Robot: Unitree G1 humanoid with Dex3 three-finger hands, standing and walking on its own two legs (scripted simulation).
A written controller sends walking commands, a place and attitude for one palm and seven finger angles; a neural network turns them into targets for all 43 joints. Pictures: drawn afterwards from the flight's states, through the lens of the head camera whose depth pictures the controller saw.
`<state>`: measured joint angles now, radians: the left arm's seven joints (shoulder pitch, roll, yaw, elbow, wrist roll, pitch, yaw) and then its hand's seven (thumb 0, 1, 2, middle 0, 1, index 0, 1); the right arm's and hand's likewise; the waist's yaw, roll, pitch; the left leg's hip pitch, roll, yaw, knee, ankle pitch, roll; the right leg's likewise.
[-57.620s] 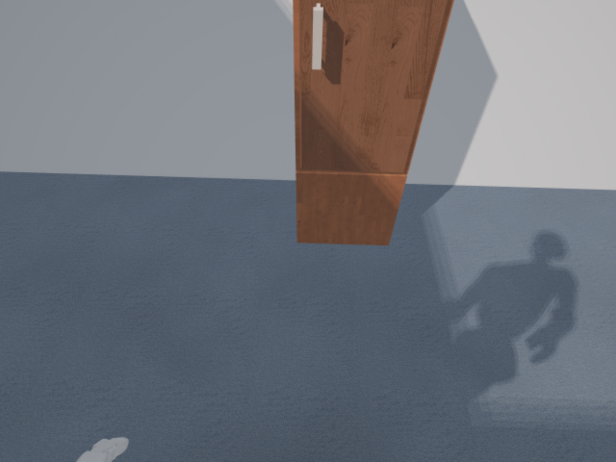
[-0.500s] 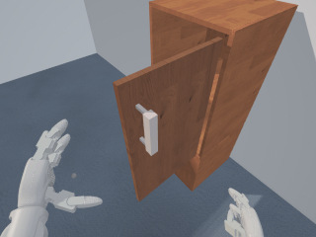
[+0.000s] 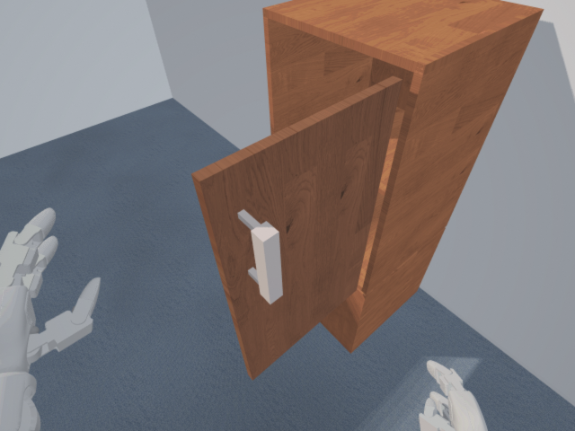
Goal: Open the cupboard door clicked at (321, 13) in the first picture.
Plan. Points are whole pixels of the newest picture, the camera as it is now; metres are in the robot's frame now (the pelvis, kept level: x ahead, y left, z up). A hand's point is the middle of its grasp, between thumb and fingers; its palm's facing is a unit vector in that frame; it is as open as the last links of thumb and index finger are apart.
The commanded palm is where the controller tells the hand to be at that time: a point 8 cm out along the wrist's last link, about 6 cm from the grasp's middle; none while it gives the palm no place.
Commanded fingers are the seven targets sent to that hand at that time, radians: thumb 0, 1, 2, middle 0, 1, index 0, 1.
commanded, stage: draw the hand back to the body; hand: left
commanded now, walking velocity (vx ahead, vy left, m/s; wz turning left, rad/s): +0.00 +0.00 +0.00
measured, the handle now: (259, 257) +0.32 +0.08 +0.10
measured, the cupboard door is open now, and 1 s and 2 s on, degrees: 91 91 91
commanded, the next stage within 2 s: step back with the hand held close in 0.42 s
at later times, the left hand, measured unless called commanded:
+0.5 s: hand (78, 308) +0.19 +0.25 +0.15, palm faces +0.46 -0.80 -0.38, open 7.4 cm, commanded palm +0.14 +0.29 +0.17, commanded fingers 0.00 0.90 0.90 -0.20 -0.30 -0.20 -0.30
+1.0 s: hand (33, 350) +0.15 +0.28 +0.14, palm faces +0.33 -0.80 -0.50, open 7.4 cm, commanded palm +0.08 +0.32 +0.17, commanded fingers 0.00 0.90 0.90 -0.20 -0.30 -0.20 -0.30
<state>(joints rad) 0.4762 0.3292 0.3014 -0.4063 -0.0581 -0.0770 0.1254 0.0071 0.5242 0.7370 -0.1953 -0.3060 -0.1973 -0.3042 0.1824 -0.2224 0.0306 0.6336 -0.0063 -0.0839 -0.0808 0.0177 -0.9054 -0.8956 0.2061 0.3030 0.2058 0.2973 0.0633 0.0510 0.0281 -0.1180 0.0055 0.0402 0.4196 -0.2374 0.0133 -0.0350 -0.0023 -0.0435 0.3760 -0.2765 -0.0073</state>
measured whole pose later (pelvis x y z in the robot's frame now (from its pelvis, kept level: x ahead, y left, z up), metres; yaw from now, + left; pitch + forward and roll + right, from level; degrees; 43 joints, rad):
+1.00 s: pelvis -0.06 +0.02 -0.01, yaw -1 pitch +0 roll -1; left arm 0.58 0.44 0.41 -0.53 -0.06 -0.13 0.13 0.02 0.89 0.89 -0.21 -0.31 -0.22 -0.31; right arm 0.17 -0.23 -0.01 0.54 0.02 0.03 -0.09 0.02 -0.91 -0.90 0.20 0.30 0.20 0.30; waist 0.00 0.00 0.07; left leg -0.33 0.01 0.06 0.50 -0.18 0.04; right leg -0.26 0.00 -0.02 0.47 -0.21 0.02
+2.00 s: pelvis -0.27 +0.02 -0.01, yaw +0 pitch +1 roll -1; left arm 0.57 0.39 0.42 -0.45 -0.05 -0.20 0.15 0.01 0.88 0.89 -0.21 -0.31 -0.22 -0.31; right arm 0.32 -0.25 -0.01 0.69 0.01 -0.09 -0.09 0.02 -0.90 -0.90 0.21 0.30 0.21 0.30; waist 0.00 0.00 -0.10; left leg -0.30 0.02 0.04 0.57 -0.27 0.03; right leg -0.12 0.02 -0.07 0.50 -0.39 -0.03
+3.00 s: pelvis -0.35 +0.04 +0.00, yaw -1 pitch -1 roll -1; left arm 0.53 0.35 0.37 -0.42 -0.03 -0.19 0.15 0.02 0.89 0.90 -0.21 -0.31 -0.21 -0.30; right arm 0.22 -0.21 0.02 0.64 0.00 -0.12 -0.08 0.02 -0.91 -0.90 0.21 0.30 0.21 0.30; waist 0.01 0.01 0.04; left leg -0.26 -0.01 0.00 0.43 -0.15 0.03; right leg -0.18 0.02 -0.05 0.37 -0.18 -0.01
